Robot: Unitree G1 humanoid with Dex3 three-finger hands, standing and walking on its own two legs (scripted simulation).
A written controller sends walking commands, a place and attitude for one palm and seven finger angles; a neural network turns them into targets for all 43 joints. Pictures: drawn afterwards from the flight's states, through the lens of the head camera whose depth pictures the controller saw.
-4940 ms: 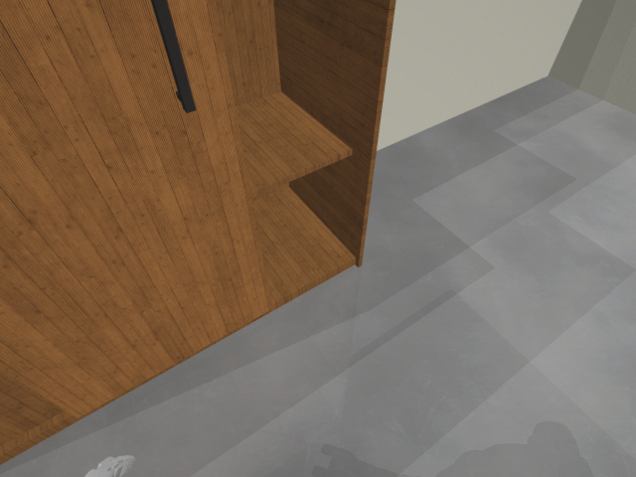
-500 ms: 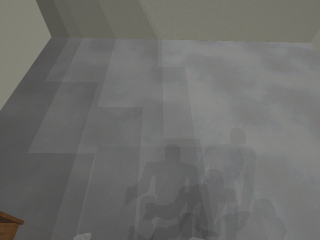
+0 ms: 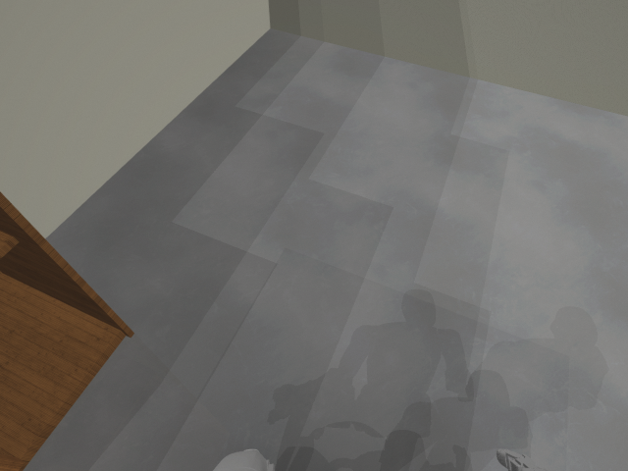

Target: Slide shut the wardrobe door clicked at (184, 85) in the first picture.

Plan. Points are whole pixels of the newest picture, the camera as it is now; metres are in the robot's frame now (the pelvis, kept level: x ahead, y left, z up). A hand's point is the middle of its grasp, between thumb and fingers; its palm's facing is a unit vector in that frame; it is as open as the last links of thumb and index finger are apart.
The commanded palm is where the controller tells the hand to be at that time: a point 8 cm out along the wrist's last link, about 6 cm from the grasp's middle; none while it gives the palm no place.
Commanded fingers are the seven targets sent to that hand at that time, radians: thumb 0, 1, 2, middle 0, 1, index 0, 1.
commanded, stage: turn to face it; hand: left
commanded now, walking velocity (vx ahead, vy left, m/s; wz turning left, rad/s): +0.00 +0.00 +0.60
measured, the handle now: out of the picture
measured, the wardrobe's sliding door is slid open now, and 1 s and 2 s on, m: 0.39 0.39 0.39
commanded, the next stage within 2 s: take the last steps up to it in 1.86 s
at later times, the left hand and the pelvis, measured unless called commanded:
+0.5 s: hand out of the picture +0.09 +0.21 -0.14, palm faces +0.26 -0.92 -0.29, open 7.4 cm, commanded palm none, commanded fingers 0.00 0.90 0.90 -0.20 -0.30 -0.20 -0.30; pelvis +0.01 -0.02 +0.00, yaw +16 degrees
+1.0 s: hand out of the picture -0.12 +0.19 -0.18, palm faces +0.60 -0.76 -0.26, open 7.4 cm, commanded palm none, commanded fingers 0.00 0.90 0.90 -0.20 -0.30 -0.20 -0.30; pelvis -0.01 +0.00 -0.01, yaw +35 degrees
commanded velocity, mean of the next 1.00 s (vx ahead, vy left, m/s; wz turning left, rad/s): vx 0.00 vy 0.00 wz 0.60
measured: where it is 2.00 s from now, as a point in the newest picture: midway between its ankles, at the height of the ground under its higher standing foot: outside the picture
